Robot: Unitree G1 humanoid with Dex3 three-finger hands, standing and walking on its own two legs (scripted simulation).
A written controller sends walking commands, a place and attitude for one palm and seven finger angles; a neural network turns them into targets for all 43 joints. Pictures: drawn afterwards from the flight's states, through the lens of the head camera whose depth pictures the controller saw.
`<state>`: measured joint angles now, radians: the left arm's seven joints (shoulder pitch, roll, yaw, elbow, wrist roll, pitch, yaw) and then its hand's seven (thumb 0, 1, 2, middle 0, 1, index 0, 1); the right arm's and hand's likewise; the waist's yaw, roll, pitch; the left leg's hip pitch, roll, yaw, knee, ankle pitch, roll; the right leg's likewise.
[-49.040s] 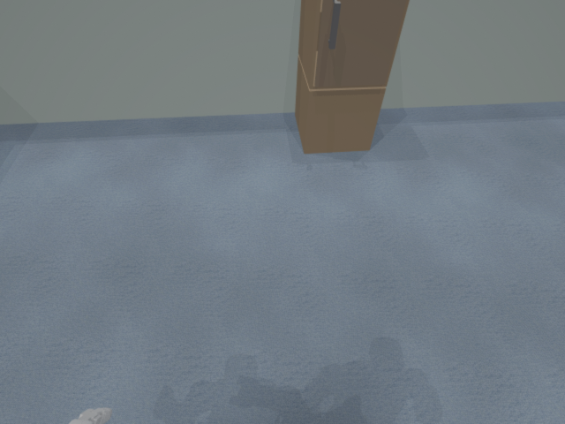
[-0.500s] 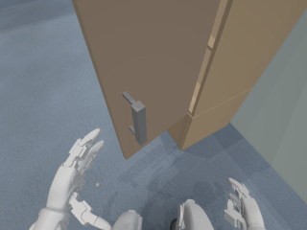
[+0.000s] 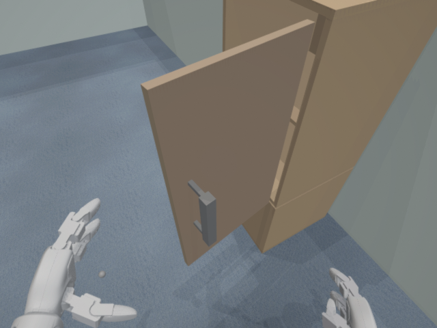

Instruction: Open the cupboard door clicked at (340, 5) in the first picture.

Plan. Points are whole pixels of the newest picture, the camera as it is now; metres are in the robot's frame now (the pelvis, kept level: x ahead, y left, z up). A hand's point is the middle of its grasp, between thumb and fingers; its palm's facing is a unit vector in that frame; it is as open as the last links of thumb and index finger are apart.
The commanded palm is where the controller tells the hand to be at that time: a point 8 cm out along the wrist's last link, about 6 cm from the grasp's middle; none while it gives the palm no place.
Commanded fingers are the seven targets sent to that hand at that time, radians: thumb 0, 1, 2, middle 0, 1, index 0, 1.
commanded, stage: draw the hand back to the body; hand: left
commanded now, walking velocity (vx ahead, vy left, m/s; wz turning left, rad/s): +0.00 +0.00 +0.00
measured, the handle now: (202, 214) +0.35 +0.07 -0.01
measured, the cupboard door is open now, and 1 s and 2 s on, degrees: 100 100 100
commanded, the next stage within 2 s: step back with the hand held close in 0.94 s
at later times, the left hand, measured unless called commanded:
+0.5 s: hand (25, 225) +0.20 +0.26 +0.19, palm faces +0.39 -0.82 -0.43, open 9.8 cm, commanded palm +0.15 +0.30 +0.21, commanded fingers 0.00 0.83 0.87 -0.20 -0.30 -0.20 -0.30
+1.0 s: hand (19, 226) +0.19 +0.25 +0.20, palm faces +0.43 -0.80 -0.42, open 7.5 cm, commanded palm +0.14 +0.29 +0.22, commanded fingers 0.00 0.90 0.90 -0.20 -0.30 -0.20 -0.30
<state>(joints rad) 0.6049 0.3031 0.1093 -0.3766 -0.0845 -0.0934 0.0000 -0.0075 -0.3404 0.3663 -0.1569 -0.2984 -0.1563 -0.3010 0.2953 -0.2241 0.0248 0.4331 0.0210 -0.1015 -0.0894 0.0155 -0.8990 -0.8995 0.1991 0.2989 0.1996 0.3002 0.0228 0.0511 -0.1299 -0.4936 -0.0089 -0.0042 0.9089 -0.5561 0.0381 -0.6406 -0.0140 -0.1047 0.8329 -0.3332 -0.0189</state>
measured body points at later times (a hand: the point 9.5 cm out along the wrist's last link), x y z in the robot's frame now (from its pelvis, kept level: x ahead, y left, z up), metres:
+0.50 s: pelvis +0.01 +0.01 +0.04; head +0.00 -0.01 +0.49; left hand +0.18 +0.30 +0.21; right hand +0.20 -0.21 -0.03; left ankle -0.06 +0.09 -0.69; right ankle +0.05 -0.11 -0.69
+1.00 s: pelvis +0.00 -0.01 +0.05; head -0.02 -0.03 +0.50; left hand +0.16 +0.29 +0.23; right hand +0.17 -0.23 -0.04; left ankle -0.06 +0.09 -0.69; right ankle +0.05 -0.11 -0.69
